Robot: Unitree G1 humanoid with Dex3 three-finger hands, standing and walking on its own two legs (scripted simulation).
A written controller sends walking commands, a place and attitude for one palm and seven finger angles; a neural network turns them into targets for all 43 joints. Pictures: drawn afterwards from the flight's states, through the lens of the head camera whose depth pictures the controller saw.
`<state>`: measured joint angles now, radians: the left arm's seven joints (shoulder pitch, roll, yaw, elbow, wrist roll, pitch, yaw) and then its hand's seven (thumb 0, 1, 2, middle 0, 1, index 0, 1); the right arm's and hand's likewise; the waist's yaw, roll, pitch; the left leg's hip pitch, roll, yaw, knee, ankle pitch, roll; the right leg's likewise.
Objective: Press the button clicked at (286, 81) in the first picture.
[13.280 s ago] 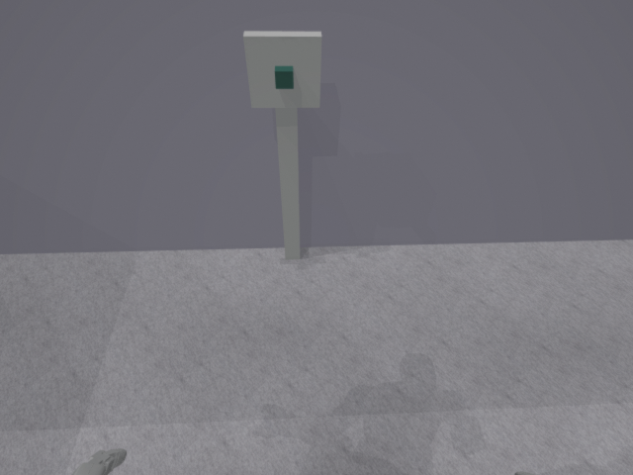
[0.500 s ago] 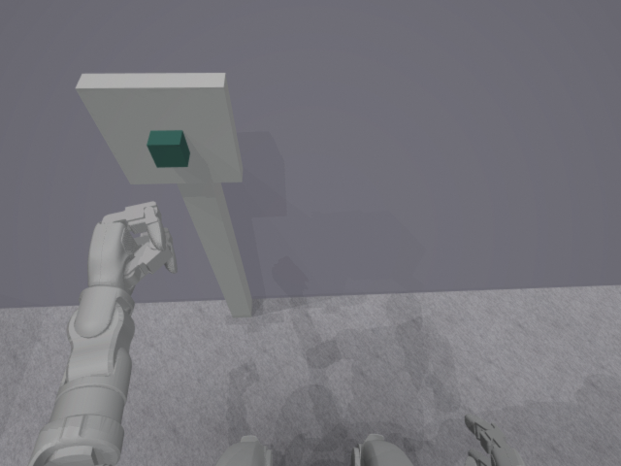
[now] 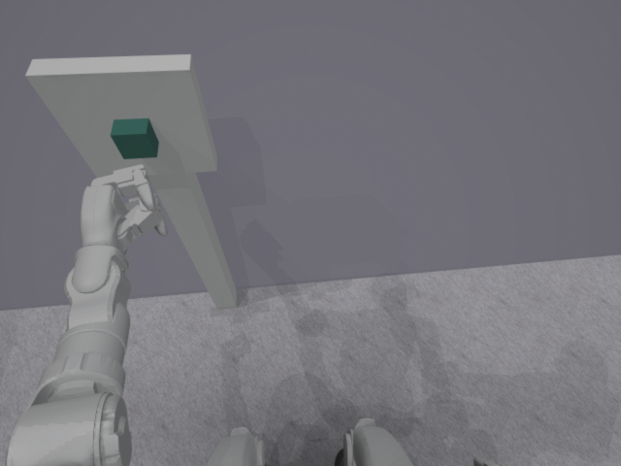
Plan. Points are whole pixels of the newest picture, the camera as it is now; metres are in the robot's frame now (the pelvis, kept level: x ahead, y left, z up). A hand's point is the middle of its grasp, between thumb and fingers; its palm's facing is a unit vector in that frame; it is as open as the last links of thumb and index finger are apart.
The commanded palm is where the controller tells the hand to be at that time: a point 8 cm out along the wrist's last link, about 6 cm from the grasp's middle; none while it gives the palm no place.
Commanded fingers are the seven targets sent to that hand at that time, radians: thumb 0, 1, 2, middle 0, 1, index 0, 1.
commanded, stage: aim a knuckle at the button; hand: left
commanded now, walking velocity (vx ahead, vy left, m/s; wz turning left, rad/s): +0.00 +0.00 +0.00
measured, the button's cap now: (136, 137) +0.52 +0.23 +0.08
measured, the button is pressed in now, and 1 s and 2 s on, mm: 0 0 9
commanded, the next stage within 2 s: press the button with the knuckle in 0.46 s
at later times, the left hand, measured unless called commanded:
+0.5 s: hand (153, 213) +0.42 +0.19 +0.05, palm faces +0.10 -0.99 -0.02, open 3.1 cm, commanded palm +0.39 +0.24 +0.05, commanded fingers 0.00 0.90 0.90 -1.30 -1.50 -1.30 -1.50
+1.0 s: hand (161, 196) +0.45 +0.19 +0.05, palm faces +0.10 -0.99 -0.03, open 3.1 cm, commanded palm +0.42 +0.24 +0.05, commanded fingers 0.00 0.90 0.90 -1.30 -1.50 -1.30 -1.50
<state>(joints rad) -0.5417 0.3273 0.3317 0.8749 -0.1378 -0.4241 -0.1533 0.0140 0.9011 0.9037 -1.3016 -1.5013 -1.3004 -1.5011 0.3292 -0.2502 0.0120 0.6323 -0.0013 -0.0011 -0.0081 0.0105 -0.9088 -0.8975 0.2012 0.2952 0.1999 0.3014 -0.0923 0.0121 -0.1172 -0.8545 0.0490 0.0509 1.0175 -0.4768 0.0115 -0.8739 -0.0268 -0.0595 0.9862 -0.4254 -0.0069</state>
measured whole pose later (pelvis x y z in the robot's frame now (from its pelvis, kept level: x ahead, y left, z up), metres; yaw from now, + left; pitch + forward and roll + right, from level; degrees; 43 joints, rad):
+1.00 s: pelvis +0.00 +0.00 +0.00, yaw +0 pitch +19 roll -1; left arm -0.64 0.34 0.34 0.96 -0.13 -0.43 -0.14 0.01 0.90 0.90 -1.30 -1.50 -1.30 -1.50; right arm 0.32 -0.25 0.01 0.64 -0.01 0.03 -0.01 0.01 -0.91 -0.90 0.20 0.30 0.20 0.30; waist -0.10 0.01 -0.12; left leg -0.88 0.05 0.04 1.03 -0.48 0.01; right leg -0.89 -0.03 -0.07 0.99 -0.43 -0.01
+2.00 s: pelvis -0.02 +0.00 -0.02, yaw +1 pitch +22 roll -3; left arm -0.92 0.48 0.37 1.22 -0.06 -0.48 -0.13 0.01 0.90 0.90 -1.30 -1.50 -1.54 -1.50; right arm 0.36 -0.27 0.04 0.67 -0.04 0.03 0.00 0.01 -0.91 -0.90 0.20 0.30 0.20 0.30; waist -0.17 0.01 -0.11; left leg -1.04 0.05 -0.01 1.11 -0.46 0.01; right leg -1.02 -0.03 -0.11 1.03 -0.40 -0.01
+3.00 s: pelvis +0.02 +0.01 +0.01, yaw +1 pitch +17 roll -2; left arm -0.24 0.22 0.20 0.54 -0.17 -0.42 -0.11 0.02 0.90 0.90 -1.30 -1.50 -1.30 -1.50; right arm 0.25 -0.23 0.00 0.57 0.01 0.02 0.00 0.01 -0.91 -0.90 0.20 0.30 0.20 0.30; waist -0.04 0.01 -0.12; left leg -0.78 0.04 0.04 0.98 -0.49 0.02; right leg -0.78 -0.03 -0.06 0.93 -0.44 0.01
